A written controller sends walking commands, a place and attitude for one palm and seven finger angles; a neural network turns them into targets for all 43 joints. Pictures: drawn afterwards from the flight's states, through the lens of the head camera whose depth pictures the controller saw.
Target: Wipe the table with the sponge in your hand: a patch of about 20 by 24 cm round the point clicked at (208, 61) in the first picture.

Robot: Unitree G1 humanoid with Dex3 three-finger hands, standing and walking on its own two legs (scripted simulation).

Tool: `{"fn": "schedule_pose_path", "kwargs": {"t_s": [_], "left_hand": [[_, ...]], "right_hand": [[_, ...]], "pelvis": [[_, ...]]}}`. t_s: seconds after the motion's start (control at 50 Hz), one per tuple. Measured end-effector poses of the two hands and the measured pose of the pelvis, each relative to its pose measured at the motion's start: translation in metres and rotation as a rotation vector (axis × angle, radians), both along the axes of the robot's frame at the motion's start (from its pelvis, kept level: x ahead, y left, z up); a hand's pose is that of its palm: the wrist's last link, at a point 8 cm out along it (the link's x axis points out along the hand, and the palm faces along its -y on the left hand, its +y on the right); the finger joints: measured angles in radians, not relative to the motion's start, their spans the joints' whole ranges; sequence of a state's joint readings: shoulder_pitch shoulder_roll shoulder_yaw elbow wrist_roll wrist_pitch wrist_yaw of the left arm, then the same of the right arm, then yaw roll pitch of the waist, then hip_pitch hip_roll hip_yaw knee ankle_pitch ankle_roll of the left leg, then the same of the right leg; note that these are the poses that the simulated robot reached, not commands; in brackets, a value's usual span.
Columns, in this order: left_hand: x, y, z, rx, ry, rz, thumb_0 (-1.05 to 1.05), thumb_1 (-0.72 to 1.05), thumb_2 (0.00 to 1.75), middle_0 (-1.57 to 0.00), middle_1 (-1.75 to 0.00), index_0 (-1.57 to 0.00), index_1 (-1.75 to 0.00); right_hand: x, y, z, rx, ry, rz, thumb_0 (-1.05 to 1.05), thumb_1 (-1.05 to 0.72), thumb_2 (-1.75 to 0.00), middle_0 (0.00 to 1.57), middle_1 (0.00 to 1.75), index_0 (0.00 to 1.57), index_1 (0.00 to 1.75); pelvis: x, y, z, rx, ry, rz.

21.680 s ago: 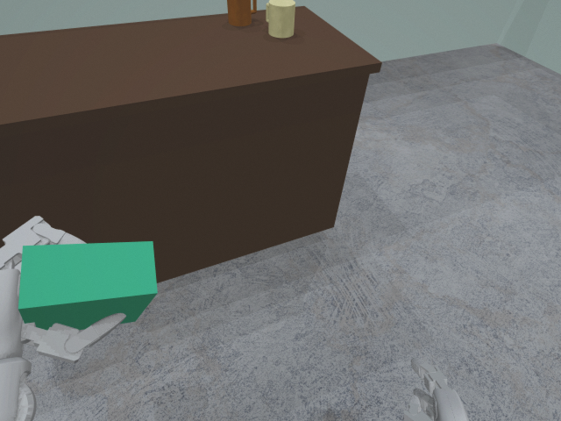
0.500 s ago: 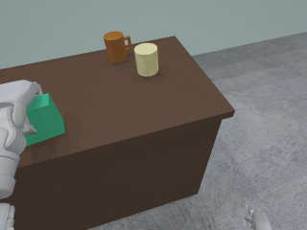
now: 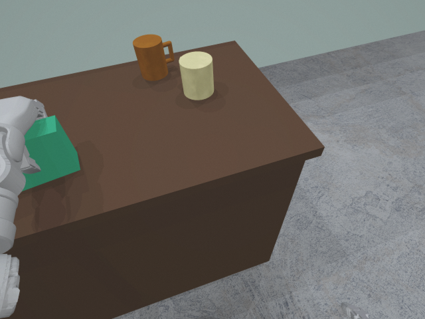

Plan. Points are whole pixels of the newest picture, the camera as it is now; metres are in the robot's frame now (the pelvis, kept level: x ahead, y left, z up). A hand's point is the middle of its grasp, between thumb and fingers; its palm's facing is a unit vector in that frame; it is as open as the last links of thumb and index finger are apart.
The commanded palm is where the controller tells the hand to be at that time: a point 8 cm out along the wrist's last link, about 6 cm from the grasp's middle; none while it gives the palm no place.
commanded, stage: wipe forward along the first lane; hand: left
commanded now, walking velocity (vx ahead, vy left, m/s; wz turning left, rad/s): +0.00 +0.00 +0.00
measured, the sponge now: (35, 162) +0.36 +0.38 +0.10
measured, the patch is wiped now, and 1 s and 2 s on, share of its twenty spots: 0.20 0.30 0.30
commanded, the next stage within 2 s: slide across to the middle lane in 0.76 s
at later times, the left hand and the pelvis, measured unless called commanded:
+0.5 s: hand (29, 128) +0.40 +0.39 +0.15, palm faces -0.14 +0.03 -0.99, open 9.9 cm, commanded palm +0.40 +0.38 +0.17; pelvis +0.00 +0.00 +0.00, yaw -1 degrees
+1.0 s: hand (35, 113) +0.44 +0.40 +0.15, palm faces -0.18 +0.07 -0.98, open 9.9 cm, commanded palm +0.44 +0.37 +0.19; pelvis +0.02 +0.01 -0.01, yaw -2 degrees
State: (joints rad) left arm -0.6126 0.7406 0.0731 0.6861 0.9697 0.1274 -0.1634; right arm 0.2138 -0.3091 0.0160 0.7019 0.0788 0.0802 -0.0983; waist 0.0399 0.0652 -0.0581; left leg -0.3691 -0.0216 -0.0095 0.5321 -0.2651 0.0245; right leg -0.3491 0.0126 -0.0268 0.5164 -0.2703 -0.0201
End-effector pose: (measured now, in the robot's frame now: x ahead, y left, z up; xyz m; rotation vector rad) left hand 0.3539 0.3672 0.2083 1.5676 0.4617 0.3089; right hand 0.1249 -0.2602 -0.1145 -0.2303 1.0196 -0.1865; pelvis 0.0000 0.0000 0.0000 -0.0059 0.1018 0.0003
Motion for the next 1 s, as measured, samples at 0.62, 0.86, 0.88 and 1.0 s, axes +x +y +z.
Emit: {"fn": "schedule_pose_path", "kwargs": {"t_s": [0.62,0.86,0.88,1.0], "left_hand": [[0.046,0.015,-0.001,0.019,0.048,-0.009,0.01,-0.52,1.07,-0.81,-1.4,-0.78,-1.39],[0.07,0.024,0.001,0.021,0.079,0.005,0.02,-0.52,1.07,-0.81,-1.4,-0.78,-1.39],[0.072,0.025,0.001,0.023,0.08,0.003,0.02,-0.52,1.07,-0.81,-1.4,-0.78,-1.39],[0.08,0.018,0.002,0.06,0.08,-0.042,0.02,-0.52,1.07,-0.81,-1.4,-0.77,-1.39]], "right_hand": [[-0.056,-0.013,-0.009,-0.036,0.166,-0.098,0.01,-0.91,-0.9,0.2,0.3,0.21,0.3],[-0.075,-0.02,-0.006,-0.073,0.225,-0.136,0.0,-0.9,-0.9,0.21,0.3,0.21,0.3],[-0.077,-0.02,-0.006,-0.075,0.233,-0.141,0.0,-0.9,-0.9,0.21,0.3,0.21,0.3],[-0.085,-0.017,-0.008,-0.07,0.277,-0.16,0.0,-0.91,-0.9,0.2,0.3,0.2,0.3]], "pelvis": [[0.006,0.003,-0.005,-0.008,0.08,-0.015],[0.009,0.004,-0.007,-0.013,0.12,-0.021],[0.009,0.004,-0.007,-0.014,0.123,-0.023],[0.016,0.009,-0.006,-0.017,0.127,-0.027]]}}
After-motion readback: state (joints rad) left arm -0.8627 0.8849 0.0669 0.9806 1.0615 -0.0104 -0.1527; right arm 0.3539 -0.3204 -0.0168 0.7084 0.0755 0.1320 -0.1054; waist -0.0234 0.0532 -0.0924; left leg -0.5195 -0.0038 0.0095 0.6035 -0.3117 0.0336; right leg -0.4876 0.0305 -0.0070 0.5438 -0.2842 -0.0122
